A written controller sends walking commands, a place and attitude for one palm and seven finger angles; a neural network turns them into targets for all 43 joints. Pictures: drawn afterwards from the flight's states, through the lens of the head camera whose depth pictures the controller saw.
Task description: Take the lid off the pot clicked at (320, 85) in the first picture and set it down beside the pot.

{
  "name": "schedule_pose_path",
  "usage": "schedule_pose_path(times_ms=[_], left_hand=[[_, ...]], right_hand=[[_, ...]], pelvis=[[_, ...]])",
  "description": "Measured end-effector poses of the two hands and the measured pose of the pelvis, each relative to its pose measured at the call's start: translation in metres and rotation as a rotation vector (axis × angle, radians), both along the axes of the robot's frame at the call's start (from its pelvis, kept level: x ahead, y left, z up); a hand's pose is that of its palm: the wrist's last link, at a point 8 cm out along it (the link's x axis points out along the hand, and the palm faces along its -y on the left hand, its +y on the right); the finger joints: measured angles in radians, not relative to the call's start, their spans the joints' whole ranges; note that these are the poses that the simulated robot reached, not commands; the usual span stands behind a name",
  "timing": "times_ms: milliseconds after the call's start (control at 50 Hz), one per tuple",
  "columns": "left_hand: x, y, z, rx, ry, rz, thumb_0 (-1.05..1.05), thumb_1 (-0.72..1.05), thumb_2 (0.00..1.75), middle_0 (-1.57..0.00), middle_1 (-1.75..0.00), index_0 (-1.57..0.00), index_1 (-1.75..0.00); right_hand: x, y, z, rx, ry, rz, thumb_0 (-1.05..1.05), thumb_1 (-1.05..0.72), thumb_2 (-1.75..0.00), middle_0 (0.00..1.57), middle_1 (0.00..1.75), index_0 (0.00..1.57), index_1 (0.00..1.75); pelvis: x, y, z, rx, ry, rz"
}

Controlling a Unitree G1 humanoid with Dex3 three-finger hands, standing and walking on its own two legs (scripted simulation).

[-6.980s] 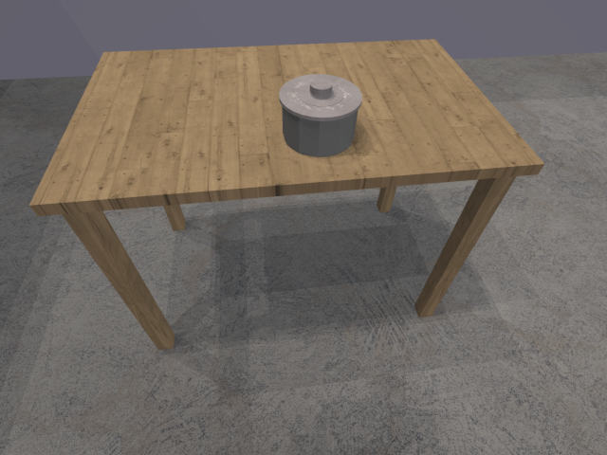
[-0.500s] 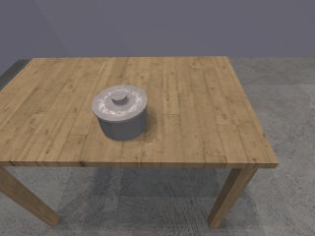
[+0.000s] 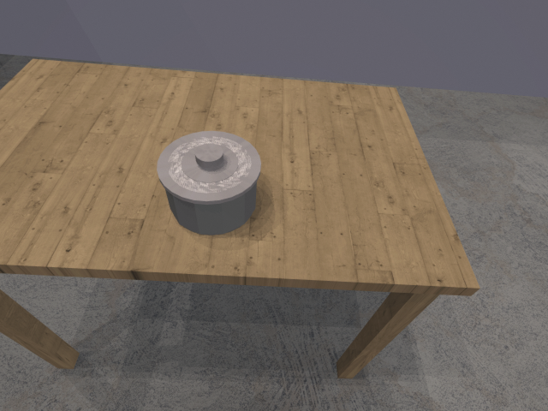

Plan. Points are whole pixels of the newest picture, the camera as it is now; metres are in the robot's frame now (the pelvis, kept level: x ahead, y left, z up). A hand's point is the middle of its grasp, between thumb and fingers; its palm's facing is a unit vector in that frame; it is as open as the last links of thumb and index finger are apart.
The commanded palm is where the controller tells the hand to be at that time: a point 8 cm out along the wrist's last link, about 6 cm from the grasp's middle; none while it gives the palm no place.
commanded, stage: look again from close up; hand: left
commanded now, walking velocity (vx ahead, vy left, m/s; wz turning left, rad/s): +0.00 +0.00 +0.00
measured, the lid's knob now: (209, 155) +0.48 +0.14 +0.10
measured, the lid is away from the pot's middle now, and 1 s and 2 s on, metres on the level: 0.00 0.00 0.00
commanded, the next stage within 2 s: lift the closed hand beside the body in 1.30 s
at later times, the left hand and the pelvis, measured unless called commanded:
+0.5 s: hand out of the picture +0.00 +0.17 -0.18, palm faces +0.00 -0.99 -0.13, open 7.4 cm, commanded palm none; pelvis +0.02 +0.01 +0.00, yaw -1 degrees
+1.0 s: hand out of the picture +0.00 +0.18 -0.18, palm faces +0.00 -0.99 -0.14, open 7.4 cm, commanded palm none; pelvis +0.03 +0.02 +0.01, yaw +0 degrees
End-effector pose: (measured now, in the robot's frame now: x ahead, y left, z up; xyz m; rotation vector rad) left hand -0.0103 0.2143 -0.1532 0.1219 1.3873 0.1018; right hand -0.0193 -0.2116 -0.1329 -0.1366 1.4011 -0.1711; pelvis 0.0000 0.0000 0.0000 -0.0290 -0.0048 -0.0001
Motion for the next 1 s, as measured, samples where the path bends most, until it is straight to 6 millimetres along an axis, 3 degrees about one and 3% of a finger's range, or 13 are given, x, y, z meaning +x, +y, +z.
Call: schedule_pose_path(times_ms=[220, 460, 720, 1000], left_hand=[[-0.015, 0.002, 0.004, -0.003, 0.077, 0.021, 0.01, 0.91, 0.9, -0.2, -0.3, -0.2, -0.3], [0.003, 0.003, 0.003, -0.015, 0.06, 0.012, 0.01, 0.91, 0.9, -0.2, -0.3, -0.2, -0.3], [0.023, 0.012, 0.003, -0.009, 0.033, -0.001, 0.01, 0.91, 0.9, -0.2, -0.3, -0.2, -0.3], [0.01, 0.018, 0.006, -0.005, 0.082, 0.009, 0.01, 0.91, 0.9, -0.2, -0.3, -0.2, -0.3]], right_hand=[[0.033, -0.006, 0.003, -0.029, -0.037, 0.014, 0.03, -0.94, -0.9, 0.2, 0.3, 0.2, 0.3], [0.055, -0.006, 0.006, -0.044, -0.068, 0.018, 0.02, -0.94, -0.9, 0.2, 0.3, 0.2, 0.3], [0.048, 0.004, 0.006, -0.035, -0.032, 0.006, 0.01, -0.94, -0.9, 0.2, 0.3, 0.2, 0.3], [0.032, 0.018, 0.003, -0.008, 0.026, -0.006, 0.02, -0.93, -0.9, 0.2, 0.3, 0.2, 0.3]], pelvis=[[0.012, 0.007, 0.003, 0.007, 0.005, -0.005], [0.023, 0.012, 0.005, 0.011, 0.0, -0.01], [0.028, 0.018, 0.006, 0.014, 0.0, -0.011], [0.03, 0.024, 0.007, 0.018, 0.005, -0.008]])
